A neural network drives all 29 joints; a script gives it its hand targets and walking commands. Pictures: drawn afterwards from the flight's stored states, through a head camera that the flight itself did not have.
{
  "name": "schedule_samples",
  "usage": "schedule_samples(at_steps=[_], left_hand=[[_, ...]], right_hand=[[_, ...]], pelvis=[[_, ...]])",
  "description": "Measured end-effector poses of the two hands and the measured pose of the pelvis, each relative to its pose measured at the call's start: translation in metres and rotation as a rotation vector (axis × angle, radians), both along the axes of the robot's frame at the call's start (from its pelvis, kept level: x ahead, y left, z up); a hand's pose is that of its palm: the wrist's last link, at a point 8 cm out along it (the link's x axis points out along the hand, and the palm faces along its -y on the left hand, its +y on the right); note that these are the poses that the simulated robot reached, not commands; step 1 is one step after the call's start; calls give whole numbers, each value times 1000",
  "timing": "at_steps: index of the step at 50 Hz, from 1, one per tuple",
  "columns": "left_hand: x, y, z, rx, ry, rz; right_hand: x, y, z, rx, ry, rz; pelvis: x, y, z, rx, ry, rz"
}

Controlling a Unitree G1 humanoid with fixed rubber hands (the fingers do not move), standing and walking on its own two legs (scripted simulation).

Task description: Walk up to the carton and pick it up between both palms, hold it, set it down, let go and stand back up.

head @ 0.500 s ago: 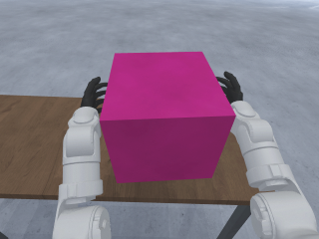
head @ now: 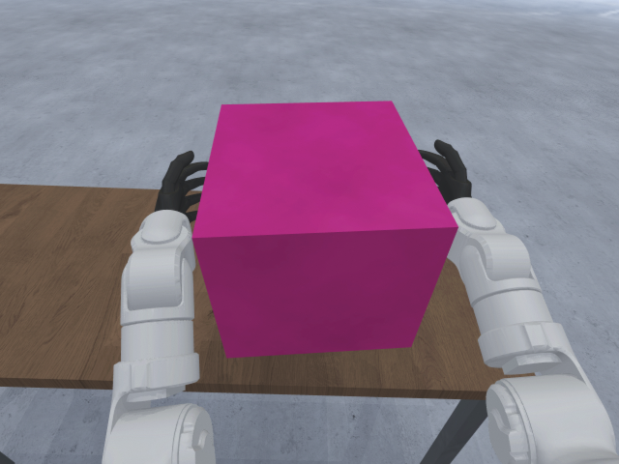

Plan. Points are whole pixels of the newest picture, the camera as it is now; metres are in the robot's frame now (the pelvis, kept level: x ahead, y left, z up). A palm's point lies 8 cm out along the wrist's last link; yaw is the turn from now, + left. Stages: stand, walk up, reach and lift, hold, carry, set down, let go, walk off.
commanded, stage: hold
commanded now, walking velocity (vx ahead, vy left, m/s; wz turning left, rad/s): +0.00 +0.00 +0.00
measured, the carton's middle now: (313, 222) +0.40 +0.00 +0.15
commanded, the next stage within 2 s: none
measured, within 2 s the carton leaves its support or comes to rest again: neither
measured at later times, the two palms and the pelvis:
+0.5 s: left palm (173, 214) +0.35 +0.17 +0.20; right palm (452, 202) +0.36 -0.17 +0.21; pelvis +0.00 +0.00 +0.00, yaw +0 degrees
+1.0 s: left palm (173, 215) +0.35 +0.18 +0.20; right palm (451, 202) +0.36 -0.17 +0.21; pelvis +0.00 +0.00 +0.00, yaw +0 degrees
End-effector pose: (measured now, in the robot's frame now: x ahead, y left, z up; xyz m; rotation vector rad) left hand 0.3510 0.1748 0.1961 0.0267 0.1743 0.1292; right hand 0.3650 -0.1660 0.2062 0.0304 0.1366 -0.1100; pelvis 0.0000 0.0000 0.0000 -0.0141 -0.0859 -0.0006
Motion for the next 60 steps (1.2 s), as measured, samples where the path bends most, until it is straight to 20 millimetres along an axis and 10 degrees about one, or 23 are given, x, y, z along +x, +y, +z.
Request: schedule_samples(at_steps=[60], left_hand=[[1,0,0,3,2,-3]], right_hand=[[0,0,-1,-3,2,-3]], pelvis=[[0,0,0,0,0,1]])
